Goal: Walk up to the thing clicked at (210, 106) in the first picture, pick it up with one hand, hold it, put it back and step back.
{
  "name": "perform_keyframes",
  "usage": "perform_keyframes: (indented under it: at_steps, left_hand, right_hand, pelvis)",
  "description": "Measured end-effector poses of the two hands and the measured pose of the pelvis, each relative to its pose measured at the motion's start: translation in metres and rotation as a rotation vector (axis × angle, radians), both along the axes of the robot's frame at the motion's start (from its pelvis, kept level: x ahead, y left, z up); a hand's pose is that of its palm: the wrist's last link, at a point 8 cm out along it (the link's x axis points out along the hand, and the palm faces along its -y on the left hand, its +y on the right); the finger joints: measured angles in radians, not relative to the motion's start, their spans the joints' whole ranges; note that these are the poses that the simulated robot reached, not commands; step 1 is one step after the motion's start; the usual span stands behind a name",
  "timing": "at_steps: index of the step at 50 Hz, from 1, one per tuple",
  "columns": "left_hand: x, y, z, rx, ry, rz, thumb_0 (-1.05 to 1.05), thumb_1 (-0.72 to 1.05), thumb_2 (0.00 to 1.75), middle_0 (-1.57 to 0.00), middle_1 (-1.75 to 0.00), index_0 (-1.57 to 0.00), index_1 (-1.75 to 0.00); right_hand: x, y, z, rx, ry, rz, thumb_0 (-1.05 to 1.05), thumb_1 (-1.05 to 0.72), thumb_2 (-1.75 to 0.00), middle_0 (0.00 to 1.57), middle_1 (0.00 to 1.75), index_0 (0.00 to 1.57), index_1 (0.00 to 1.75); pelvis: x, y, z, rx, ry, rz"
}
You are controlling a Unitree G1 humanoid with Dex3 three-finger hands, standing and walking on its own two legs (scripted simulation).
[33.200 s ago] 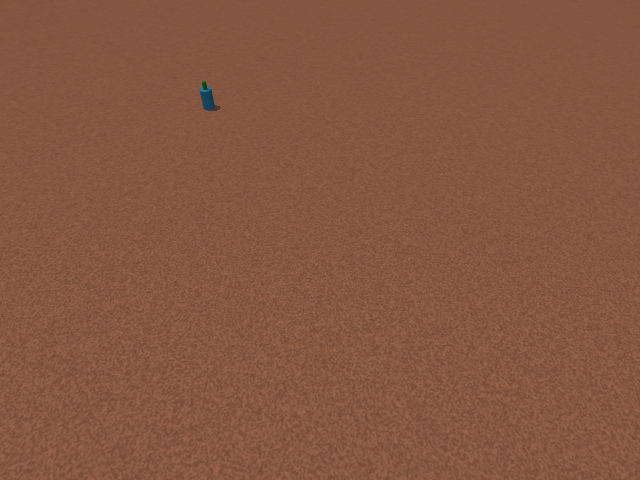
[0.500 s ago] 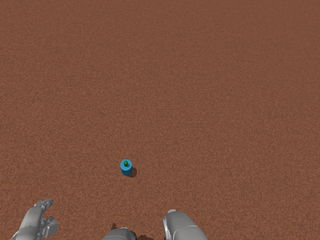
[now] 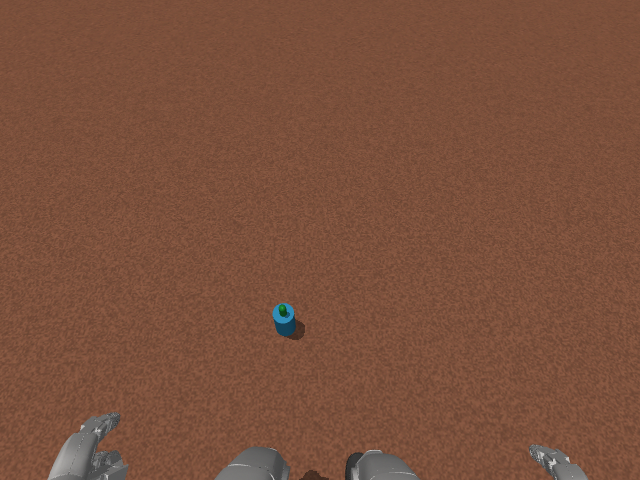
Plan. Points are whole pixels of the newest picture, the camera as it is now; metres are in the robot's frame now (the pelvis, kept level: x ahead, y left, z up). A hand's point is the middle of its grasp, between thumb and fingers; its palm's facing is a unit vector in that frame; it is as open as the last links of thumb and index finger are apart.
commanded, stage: step back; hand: left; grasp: from the side
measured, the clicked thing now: (284, 317) +0.55 +0.13 -0.68
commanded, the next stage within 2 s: none
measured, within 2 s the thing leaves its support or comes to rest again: neither
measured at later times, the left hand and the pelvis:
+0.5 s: hand out of the picture -0.05 +0.27 -0.16, palm faces -0.06 -0.91 -0.41, open 7.3 cm; pelvis -0.15 -0.01 -0.02, yaw -4 degrees
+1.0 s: hand out of the picture -0.17 +0.23 -0.15, palm faces +0.01 -0.94 -0.34, open 7.3 cm; pelvis -0.31 -0.02 -0.01, yaw +0 degrees
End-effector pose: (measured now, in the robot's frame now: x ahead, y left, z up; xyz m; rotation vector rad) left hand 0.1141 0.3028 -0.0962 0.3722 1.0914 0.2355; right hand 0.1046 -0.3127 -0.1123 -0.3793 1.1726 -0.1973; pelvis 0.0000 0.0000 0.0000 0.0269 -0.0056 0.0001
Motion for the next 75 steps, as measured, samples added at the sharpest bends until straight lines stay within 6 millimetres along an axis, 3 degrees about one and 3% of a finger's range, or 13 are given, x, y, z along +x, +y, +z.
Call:
perform_keyframes:
  at_steps: [8,14,21,25,30,37,44,49,54,61,64,68,75]
  left_hand:
    - [-0.046,0.023,-0.026,-0.048,-0.006,0.012,0.0,0.91,0.9,-0.2,-0.3,-0.21,-0.3]
    - [-0.091,0.026,-0.02,-0.074,0.031,0.036,0.0,0.91,0.9,-0.2,-0.3,-0.21,-0.3]
    - [-0.144,0.025,-0.026,-0.026,0.101,0.012,0.0,0.91,0.9,-0.2,-0.3,-0.21,-0.3]
    - [-0.169,0.01,-0.028,0.005,0.117,-0.018,0.0,0.91,0.9,-0.2,-0.3,-0.2,-0.3]
    - [-0.206,-0.014,-0.011,0.001,0.11,-0.029,0.0,0.91,0.9,-0.2,-0.3,-0.21,-0.3]
    - [-0.221,-0.02,0.006,0.023,0.023,-0.035,0.0,0.9,0.9,-0.2,-0.3,-0.21,-0.3]
    - [-0.24,-0.013,-0.016,-0.012,-0.095,-0.027,0.0,0.9,0.9,-0.2,-0.3,-0.21,-0.3]
    - [-0.284,-0.024,-0.02,-0.062,-0.037,-0.012,0.0,0.91,0.9,-0.2,-0.3,-0.21,-0.3]
    - [-0.342,-0.028,-0.022,-0.063,0.022,0.003,0.0,0.91,0.9,-0.2,-0.3,-0.21,-0.3]
    - [-0.426,-0.045,-0.034,0.001,0.123,-0.009,0.0,0.91,0.9,-0.2,-0.3,-0.21,-0.3]
    - [-0.467,-0.064,-0.027,0.0,0.147,0.011,0.0,0.91,0.9,-0.2,-0.3,-0.21,-0.3]
    - [-0.511,-0.075,-0.008,0.013,0.166,0.038,0.0,0.91,0.9,-0.2,-0.3,-0.21,-0.3]
    - [-0.54,-0.069,0.003,0.052,0.075,0.05,0.0,0.9,0.9,-0.2,-0.3,-0.21,-0.3]
  right_hand:
    - [-0.054,0.022,0.009,-0.052,-0.004,0.016,0.01,-0.9,-0.9,0.2,0.3,0.2,0.3]
    - [-0.088,0.027,0.029,-0.058,-0.009,0.016,0.01,-0.9,-0.9,0.21,0.3,0.2,0.3]
    - [-0.11,0.01,0.027,-0.062,-0.098,0.017,0.01,-0.9,-0.9,0.21,0.3,0.2,0.31]
    - [-0.133,-0.013,0.009,-0.047,-0.13,0.001,0.01,-0.9,-0.9,0.21,0.3,0.2,0.31]
    - [-0.175,-0.027,-0.004,-0.014,-0.091,-0.061,0.01,-0.9,-0.9,0.2,0.3,0.2,0.3]
    - [-0.243,-0.026,-0.006,-0.005,-0.003,-0.05,0.01,-0.9,-0.9,0.2,0.3,0.2,0.3]
    - [-0.302,-0.013,-0.009,-0.038,0.043,-0.003,0.01,-0.9,-0.9,0.2,0.3,0.2,0.3]
    - [-0.333,-0.016,0.011,-0.051,0.008,0.006,0.01,-0.9,-0.9,0.21,0.3,0.2,0.3]
    - [-0.344,-0.035,0.028,-0.082,-0.063,0.017,0.01,-0.9,-0.9,0.21,0.3,0.21,0.31]
    - [-0.37,-0.078,0.016,-0.087,-0.156,0.034,0.01,-0.9,-0.9,0.21,0.3,0.2,0.31]
    - [-0.395,-0.094,0.004,-0.068,-0.145,0.004,0.01,-0.9,-0.9,0.2,0.3,0.2,0.3]
    - [-0.435,-0.095,0.002,-0.019,-0.094,-0.024,0.01,-0.9,-0.9,0.2,0.3,0.2,0.3]
    - [-0.503,-0.088,-0.016,0.013,0.026,0.01,0.01,-0.9,-0.9,0.2,0.3,0.2,0.3]
  pelvis:
    - [-0.049,0.019,-0.01,0.008,-0.045,0.005]
    - [-0.075,0.019,0.004,-0.059,-0.025,0.003]
    - [-0.118,0.006,-0.005,-0.039,-0.021,-0.046]
    - [-0.147,-0.008,-0.017,-0.027,-0.028,-0.073]
    - [-0.177,-0.018,-0.011,-0.019,-0.037,-0.063]
    - [-0.215,-0.021,-0.003,0.003,-0.004,-0.035]
    - [-0.271,-0.02,-0.019,0.022,-0.048,0.012]
    - [-0.302,-0.023,-0.008,-0.04,-0.049,0.014]
    - [-0.337,-0.036,-0.003,-0.052,-0.018,-0.019]
    - [-0.398,-0.066,-0.022,-0.03,-0.019,-0.074]
    - [-0.423,-0.076,-0.021,-0.075,-0.044,-0.038]
    - [-0.442,-0.085,-0.008,0.013,-0.029,-0.054]
    - [-0.479,-0.087,-0.009,-0.014,-0.012,0.013]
